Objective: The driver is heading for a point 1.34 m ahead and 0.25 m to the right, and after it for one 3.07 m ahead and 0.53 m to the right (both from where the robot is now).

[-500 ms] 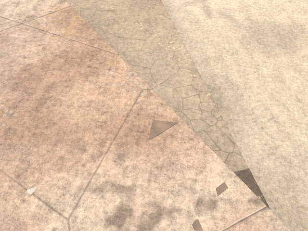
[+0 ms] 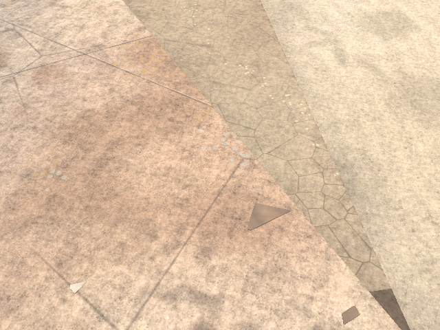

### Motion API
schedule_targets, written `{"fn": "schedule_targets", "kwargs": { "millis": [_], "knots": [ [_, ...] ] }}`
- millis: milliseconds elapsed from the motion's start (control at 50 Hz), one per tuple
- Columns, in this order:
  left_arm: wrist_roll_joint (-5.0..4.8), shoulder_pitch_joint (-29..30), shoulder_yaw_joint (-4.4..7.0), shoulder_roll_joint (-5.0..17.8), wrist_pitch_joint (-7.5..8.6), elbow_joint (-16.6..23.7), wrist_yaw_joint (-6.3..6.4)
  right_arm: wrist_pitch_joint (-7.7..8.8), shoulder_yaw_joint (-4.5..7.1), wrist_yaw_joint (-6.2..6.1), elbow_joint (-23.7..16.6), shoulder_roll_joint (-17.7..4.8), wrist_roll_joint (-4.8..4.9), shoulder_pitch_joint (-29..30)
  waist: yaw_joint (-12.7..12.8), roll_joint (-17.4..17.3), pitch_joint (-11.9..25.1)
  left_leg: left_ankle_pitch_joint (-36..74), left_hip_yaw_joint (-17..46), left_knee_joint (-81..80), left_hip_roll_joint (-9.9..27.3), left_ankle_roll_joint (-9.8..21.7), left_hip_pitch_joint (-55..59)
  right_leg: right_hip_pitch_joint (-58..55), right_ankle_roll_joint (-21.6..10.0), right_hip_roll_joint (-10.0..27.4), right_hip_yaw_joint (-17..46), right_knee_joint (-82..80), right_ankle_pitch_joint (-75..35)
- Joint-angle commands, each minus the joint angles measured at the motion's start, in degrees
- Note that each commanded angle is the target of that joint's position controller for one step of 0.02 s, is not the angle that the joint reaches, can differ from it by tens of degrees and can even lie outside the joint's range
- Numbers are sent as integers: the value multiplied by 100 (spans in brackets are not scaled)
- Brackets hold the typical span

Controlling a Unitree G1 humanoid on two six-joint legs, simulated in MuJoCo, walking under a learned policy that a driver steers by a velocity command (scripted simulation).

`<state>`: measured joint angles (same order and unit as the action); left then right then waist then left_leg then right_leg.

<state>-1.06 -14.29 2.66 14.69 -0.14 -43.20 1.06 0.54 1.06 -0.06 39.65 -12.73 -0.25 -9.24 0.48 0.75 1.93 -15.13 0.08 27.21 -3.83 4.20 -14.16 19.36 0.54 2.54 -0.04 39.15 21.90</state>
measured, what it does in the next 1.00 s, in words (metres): walks ahead, turning right: right foot, then left foot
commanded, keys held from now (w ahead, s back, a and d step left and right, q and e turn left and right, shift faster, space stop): w+e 0.14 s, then e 0.38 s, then no key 0.04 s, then w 0.26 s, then w+q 0.18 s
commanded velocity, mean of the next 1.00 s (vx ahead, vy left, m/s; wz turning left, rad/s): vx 0.23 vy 0.00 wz -0.31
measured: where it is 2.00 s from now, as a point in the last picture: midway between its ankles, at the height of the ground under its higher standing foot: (269, 244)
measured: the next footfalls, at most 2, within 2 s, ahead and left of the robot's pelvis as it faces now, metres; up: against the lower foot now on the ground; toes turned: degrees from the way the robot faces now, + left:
right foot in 0.08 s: +0.02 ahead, -0.12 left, +0.00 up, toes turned -4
left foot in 0.46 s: +0.30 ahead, +0.05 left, +0.00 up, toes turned -19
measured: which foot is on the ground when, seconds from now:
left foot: down 0.00-0.08, up 0.10-0.44, down 0.46-0.86, up 0.88-1.00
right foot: up 0.00-0.06, down 0.08-0.46, up 0.48-0.82, down 0.84-1.00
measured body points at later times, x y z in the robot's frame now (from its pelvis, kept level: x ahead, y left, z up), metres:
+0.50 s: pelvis +0.14 -0.01 -0.02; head +0.18 -0.02 +0.43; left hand +0.29 +0.26 -0.12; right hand +0.30 -0.31 -0.08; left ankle +0.26 +0.06 -0.74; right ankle -0.02 -0.12 -0.72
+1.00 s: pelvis +0.23 -0.08 +0.01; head +0.24 -0.09 +0.46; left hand +0.36 +0.14 -0.11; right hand +0.28 -0.36 -0.10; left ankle +0.31 +0.04 -0.67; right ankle +0.13 -0.13 -0.74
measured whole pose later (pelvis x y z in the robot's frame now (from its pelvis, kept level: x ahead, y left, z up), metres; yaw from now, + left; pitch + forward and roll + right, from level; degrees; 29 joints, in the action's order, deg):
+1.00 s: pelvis +0.23 -0.08 +0.01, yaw -20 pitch +2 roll +1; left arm 4.1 -23.8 0.3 12.3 6.8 -42.2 -1.3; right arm 4.9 3.0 1.9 41.7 -14.3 -2.7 -13.7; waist 2.4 -0.5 1.3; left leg -12.8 4.5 57.8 -3.2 5.1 -32.7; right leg 4.2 -3.0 -0.3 -3.8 19.2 17.0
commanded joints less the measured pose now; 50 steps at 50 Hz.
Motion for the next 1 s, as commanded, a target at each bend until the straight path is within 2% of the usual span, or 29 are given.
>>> {"fn": "schedule_targets", "kwargs": {
  "millis": [20,80,100,120,160,200,300,360,420,440,460,480,500,520,540,560,640,660,720,760,800,840,860,880,900,920,940,960,1000],
  "knots": [
    [-45,419,117,514,261,531,-53,105,398,-69,-194,-1261,130,-183,-224,-638,-446,-1942,1973,-1406,1912,937,301,460,-400,-59,-174,-618,100],
    [-34,-663,195,593,372,131,-85,179,303,-59,-352,-854,119,347,287,-298,-98,-1091,941,-291,1273,440,-628,-1318,-870,80,233,-1429,-321],
    [-42,-1196,366,1146,400,-7,-67,288,220,-24,-641,-475,64,655,307,973,27,-899,-221,1288,344,-70,-1675,-1936,-1400,934,1889,-1913,299],
    [-20,-1462,436,1341,464,48,-130,430,279,6,-782,-737,77,951,569,1499,-287,-1670,-158,2405,-21,-266,-3146,-2575,-2016,1745,3683,-2625,324],
    [77,-1194,327,989,560,224,-122,580,341,126,-681,-896,171,791,332,813,-433,-1336,358,3386,346,-247,-3880,-2958,-1908,1619,3307,-2505,-1024],
    [5,-855,304,920,475,410,-71,587,360,166,-638,-907,7,820,194,368,-325,-757,282,3163,500,-372,-3757,-2875,-1617,1306,2437,-2292,-3127],
    [-9,-573,375,1109,147,571,142,440,247,188,-574,-484,9,1023,132,597,-160,640,-132,1541,103,-636,-1947,-1433,-1106,495,1204,-2031,-4449],
    [-51,-641,434,1226,45,602,172,379,318,178,-591,-668,61,1100,182,805,-33,1133,-47,868,-64,-636,-1157,-981,-933,490,1421,-1772,-3998],
    [-96,-326,443,1187,60,751,176,397,463,138,-527,-971,72,737,-72,883,68,1235,194,208,23,-457,-593,-1062,-730,542,1952,-1349,-3482],
    [-97,-150,423,1110,80,830,165,433,513,104,-468,-1049,22,463,-264,816,185,1685,137,-260,77,-328,-124,-1032,-588,319,1919,-933,-3543],
    [-39,-122,344,813,109,963,134,476,566,55,-453,-1255,-89,82,-388,510,685,2531,502,-272,643,-58,886,-706,-393,-57,1772,-67,-3046],
    [160,-456,190,350,120,1093,120,446,607,-14,-466,-1613,-176,-426,-328,-829,1452,4827,1821,85,2049,485,2431,390,-83,-724,1270,1592,118],
    [26,-1408,202,511,106,1060,81,338,602,25,-373,-1628,-199,-413,133,-2190,2108,4360,3746,-389,3189,1466,2752,1182,131,-970,1198,3016,2214],
    [-58,-1373,354,1050,17,834,76,277,496,20,-514,-1192,-90,-23,135,-1326,1479,3056,3368,-612,2911,1391,2064,1476,290,-526,1172,3578,1736],
    [-59,-774,410,1242,-67,883,95,227,395,-8,-560,-836,-30,198,-5,-850,863,2344,2427,-658,2458,1116,1481,1610,358,-371,867,3628,1312],
    [-30,-556,407,1165,-158,888,138,179,339,-12,-532,-755,-32,388,38,-542,563,1896,1919,-785,2109,970,907,1487,401,-240,776,3473,1045],
    [54,-482,214,601,-153,997,69,211,419,-34,-247,-994,-14,295,56,-897,285,-438,1194,-1582,1577,881,-157,785,211,-154,241,2327,393],
    [646,-1352,-29,268,90,565,-350,540,265,-54,-460,-392,-25,261,261,-848,161,-1569,1285,-2147,1647,598,-746,225,182,-214,-77,2331,698],
    [512,-876,155,734,292,534,-631,630,459,-98,-642,-1032,-51,483,139,-724,-69,-1173,1145,-2033,1677,398,-591,-152,-42,-69,-18,991,296],
    [456,-544,34,530,346,642,-611,576,431,-88,-617,-970,-100,219,-45,-629,44,-1046,1301,-1725,1842,593,-76,-169,-235,23,95,138,339],
    [417,-790,-9,461,453,518,-567,489,424,-33,-608,-990,-80,200,64,-369,-64,-1605,1290,-1321,1815,870,-61,-575,-486,-96,-210,-1062,-468],
    [394,-830,-10,491,696,564,-532,405,293,72,-491,-687,-252,35,104,-297,-62,-1742,1132,-722,1516,920,-945,-1691,-752,-188,-184,-1385,-859],
    [410,-1325,18,616,797,561,-455,417,117,124,-471,-203,-331,44,397,112,42,-1438,774,403,1103,562,-1695,-2381,-1248,531,792,-1830,-437],
    [363,-1464,296,1500,449,427,-299,299,219,243,-723,-402,-15,203,396,1159,-40,-1471,-659,1766,-14,-102,-2890,-2553,-1279,1757,2994,-2836,504],
    [380,-1615,310,1469,334,429,-207,213,333,217,-691,-782,-86,434,562,313,-726,-1436,48,2486,233,-102,-3382,-2340,-1411,2073,3164,-3025,65],
    [504,-1224,84,778,698,538,-252,495,237,216,-572,-462,-217,404,536,890,-1088,-665,1012,3048,302,100,-4162,-2439,-1804,1981,3009,-3072,697],
    [522,-946,-68,315,822,501,-224,600,297,155,-352,-635,-227,55,293,649,-824,-166,1105,3346,344,134,-4190,-2639,-1692,1875,2562,-3125,252],
    [552,-995,-155,178,852,404,-198,633,294,135,-291,-562,-304,-7,232,467,-629,231,1082,3424,286,181,-4144,-2841,-1595,1757,2058,-3163,-301],
    [529,-756,-179,255,828,430,-161,592,269,263,-205,-472,-247,14,134,295,-529,927,740,3388,327,94,-3884,-2666,-1337,1391,1034,-3322,-1050]
  ]
}}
